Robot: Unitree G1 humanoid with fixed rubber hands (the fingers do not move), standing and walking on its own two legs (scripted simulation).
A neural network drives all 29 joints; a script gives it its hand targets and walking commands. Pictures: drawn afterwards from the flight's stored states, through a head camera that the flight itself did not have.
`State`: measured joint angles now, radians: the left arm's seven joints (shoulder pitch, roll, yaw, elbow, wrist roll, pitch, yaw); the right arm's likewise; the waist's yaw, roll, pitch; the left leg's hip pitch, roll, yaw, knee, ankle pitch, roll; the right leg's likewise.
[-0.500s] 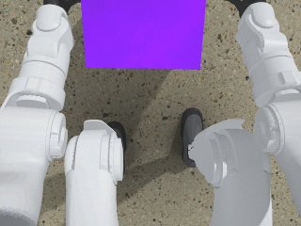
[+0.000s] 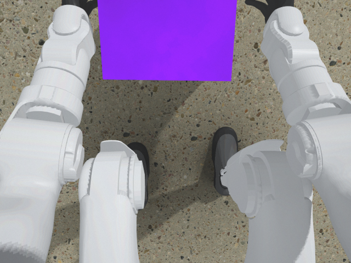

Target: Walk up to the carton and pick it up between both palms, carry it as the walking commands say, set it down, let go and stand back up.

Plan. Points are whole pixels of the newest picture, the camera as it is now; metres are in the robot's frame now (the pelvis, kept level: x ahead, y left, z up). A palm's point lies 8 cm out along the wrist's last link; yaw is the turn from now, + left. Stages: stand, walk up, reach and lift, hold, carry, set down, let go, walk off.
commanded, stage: reach and lift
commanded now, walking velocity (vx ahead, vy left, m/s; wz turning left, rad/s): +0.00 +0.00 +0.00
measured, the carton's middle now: (168, 26) +0.52 +0.02 -0.25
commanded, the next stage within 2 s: none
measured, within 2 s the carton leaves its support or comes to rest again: leaves its support in 0.84 s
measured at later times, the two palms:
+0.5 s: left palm (82, 3) +0.54 +0.16 -0.18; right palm (258, 2) +0.54 -0.13 -0.18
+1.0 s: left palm (89, 3) +0.54 +0.15 -0.18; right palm out of the picture +0.56 -0.14 -0.15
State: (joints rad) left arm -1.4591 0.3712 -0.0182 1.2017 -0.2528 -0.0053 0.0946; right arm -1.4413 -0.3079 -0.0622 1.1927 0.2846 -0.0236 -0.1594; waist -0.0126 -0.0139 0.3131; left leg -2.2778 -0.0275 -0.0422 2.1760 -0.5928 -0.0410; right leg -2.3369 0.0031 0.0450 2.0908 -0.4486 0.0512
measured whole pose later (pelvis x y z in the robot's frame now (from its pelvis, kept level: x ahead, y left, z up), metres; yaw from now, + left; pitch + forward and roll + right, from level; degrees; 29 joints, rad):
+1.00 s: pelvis +0.01 +0.00 -0.01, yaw +1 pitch +41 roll -1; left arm -1.35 0.26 0.13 1.00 -0.05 0.19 0.10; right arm -1.42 -0.18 -0.36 1.03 0.01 0.15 -0.13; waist -0.04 -0.04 0.22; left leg -2.32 -0.04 -0.03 2.23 -0.62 -0.03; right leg -2.37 0.02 0.07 2.15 -0.49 0.08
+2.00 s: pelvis +0.01 +0.00 +0.07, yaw +2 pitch +46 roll +0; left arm -1.17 0.09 0.35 0.75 0.19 0.35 0.05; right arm -1.11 0.04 -0.54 0.61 -0.19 0.32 -0.10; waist -0.03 -0.01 -0.06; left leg -2.17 -0.06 -0.05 1.92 -0.56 -0.04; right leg -2.21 0.02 0.07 1.86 -0.46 0.07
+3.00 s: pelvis +0.03 +0.00 +0.17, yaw +2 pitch +41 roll +0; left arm -0.94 -0.01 0.40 0.69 0.24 0.40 0.02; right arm -0.89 0.12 -0.53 0.57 -0.26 0.37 -0.08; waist -0.03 -0.01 -0.22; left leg -1.79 -0.04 -0.05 1.60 -0.52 -0.03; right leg -1.83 0.02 0.07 1.55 -0.43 0.05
